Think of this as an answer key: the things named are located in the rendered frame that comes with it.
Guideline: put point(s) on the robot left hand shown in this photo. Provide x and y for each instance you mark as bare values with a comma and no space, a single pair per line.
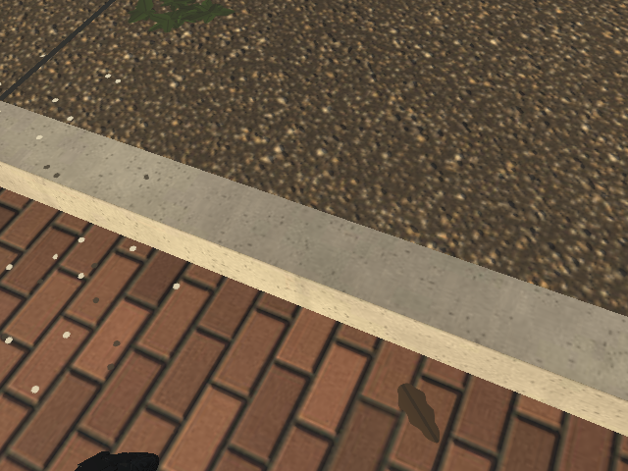
132,461

